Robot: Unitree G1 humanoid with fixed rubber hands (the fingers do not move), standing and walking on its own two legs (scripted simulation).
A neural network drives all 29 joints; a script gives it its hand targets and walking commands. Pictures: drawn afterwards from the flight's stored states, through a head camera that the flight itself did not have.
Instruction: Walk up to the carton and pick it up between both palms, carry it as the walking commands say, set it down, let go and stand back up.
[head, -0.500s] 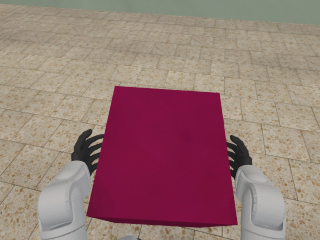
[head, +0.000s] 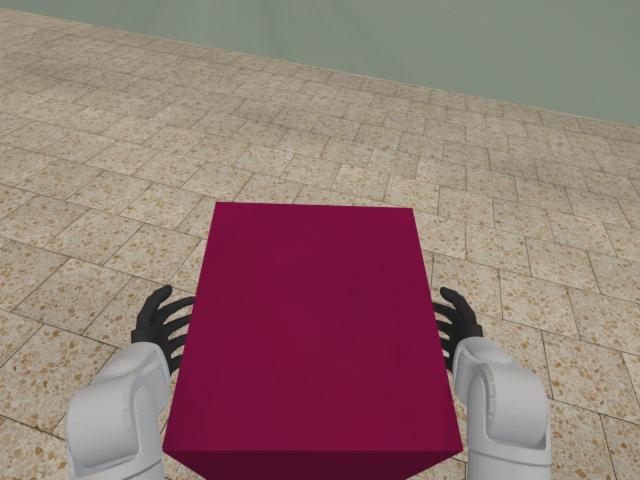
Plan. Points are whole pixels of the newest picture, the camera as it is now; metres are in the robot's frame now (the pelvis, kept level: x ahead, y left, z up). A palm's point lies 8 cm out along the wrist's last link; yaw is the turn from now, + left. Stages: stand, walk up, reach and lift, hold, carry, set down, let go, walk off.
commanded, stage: carry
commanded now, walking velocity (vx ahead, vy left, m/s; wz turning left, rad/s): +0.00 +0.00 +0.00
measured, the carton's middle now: (310, 353) +0.29 +0.02 -0.01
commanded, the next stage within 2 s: none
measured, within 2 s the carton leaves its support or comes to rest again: neither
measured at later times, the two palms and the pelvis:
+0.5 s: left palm (193, 449) +0.13 +0.13 +0.09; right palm out of the picture +0.12 -0.22 +0.09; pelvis -0.12 -0.03 -0.01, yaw -2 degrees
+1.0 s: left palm out of the picture +0.09 +0.12 +0.10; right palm out of the picture +0.08 -0.22 +0.08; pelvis -0.17 -0.04 +0.00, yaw -1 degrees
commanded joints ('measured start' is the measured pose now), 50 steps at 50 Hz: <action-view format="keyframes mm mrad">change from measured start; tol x32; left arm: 1 -631 -737 -919 -88 -432 11 -234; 50 -488 -719 -792 38 -333 -40 -249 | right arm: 1 -398 715 637 -127 394 -25 188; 50 -434 797 706 -52 426 -43 185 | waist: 1 -57 209 -176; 50 -57 -101 -289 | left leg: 1 86 215 -160 -213 -53 50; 24 125 -36 64 271 -89 -54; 31 -216 281 -342 -399 -639 -4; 38 19 111 -51 -299 -275 -90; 42 -77 29 -38 310 -115 -74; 50 53 25 21 -116 104 -33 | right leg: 1 58 -26 -11 -151 -59 20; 7 329 -47 -10 -576 28 -15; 24 -178 -117 114 -653 -385 -90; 33 162 73 -97 57 -127 -61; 38 300 120 -207 -442 -149 -102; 40 396 -166 219 -690 -161 -145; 42 26 -293 284 -719 -338 -207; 46 329 -184 58 -507 622 -112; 50 397 -162 45 -374 857 -84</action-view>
